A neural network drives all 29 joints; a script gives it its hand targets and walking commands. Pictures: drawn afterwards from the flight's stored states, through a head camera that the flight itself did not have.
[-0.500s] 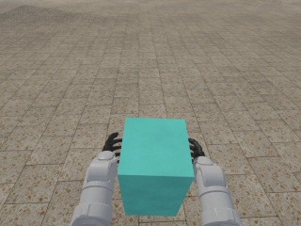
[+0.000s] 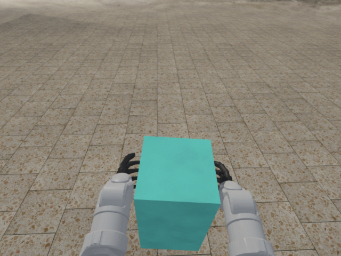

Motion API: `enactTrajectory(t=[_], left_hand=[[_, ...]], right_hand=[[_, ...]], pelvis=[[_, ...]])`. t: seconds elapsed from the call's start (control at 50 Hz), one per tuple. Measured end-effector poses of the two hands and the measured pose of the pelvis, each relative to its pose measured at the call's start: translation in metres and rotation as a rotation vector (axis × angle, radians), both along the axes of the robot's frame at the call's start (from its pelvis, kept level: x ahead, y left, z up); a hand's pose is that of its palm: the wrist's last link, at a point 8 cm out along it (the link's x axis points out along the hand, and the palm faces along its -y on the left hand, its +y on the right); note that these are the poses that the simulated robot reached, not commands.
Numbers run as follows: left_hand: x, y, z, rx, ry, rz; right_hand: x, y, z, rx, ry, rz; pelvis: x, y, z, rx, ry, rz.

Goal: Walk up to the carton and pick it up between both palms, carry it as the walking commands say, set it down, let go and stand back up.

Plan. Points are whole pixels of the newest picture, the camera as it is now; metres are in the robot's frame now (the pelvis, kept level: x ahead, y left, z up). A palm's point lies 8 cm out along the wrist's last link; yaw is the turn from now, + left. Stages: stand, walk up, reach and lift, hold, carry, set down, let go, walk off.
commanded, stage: reach and lift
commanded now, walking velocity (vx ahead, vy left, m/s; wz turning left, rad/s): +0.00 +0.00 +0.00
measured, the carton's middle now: (173, 197) +0.30 +0.00 -0.01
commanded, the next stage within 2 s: hold in 0.22 s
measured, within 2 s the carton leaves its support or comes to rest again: neither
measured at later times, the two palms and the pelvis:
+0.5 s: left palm (127, 176) +0.31 +0.12 +0.06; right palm (228, 189) +0.29 -0.13 +0.04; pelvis +0.00 +0.01 +0.00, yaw -1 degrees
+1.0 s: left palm (124, 185) +0.29 +0.13 +0.05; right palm (226, 192) +0.29 -0.13 +0.03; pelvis +0.00 -0.01 +0.00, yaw +0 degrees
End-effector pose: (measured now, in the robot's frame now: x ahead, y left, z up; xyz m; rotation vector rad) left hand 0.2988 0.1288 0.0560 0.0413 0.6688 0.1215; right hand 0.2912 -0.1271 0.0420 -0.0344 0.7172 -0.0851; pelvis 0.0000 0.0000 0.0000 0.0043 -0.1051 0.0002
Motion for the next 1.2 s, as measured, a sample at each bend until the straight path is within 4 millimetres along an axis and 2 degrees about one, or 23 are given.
enactTrajectory(t=[0.18,0.34,0.54,0.68,0.84,0.94,1.2], left_hand=[[0.001,-0.001,0.000,-0.019,-0.007,-0.010],[0.006,-0.003,-0.002,-0.017,0.008,-0.017],[0.011,-0.009,0.007,0.012,-0.019,-0.026],[0.005,-0.008,0.005,0.001,-0.019,-0.025],[-0.009,-0.003,-0.008,-0.016,0.009,-0.001],[-0.011,-0.003,-0.012,-0.008,0.021,0.000],[0.002,0.007,0.008,-0.019,-0.043,-0.009]], right_hand=[[-0.003,-0.001,0.005,-0.001,-0.008,-0.030],[-0.003,-0.002,-0.001,0.011,0.006,-0.043],[0.001,-0.008,0.001,0.011,-0.015,-0.028],[0.001,-0.009,0.005,-0.021,-0.008,0.011],[-0.004,-0.005,-0.003,-0.028,0.024,0.038],[-0.006,-0.004,-0.009,-0.010,0.033,0.018],[-0.001,0.006,0.005,-0.022,-0.015,0.011]], pelvis=[[-0.004,0.006,-0.001,-0.001,-0.001,-0.008],[-0.002,0.009,-0.001,0.000,0.006,-0.013],[0.006,0.003,0.000,0.004,0.017,-0.011],[0.010,-0.006,0.001,0.005,0.001,-0.006],[0.004,-0.012,0.001,0.002,-0.007,0.004],[-0.001,-0.009,0.000,-0.001,0.002,0.004],[0.006,0.006,-0.001,0.001,0.003,-0.006]])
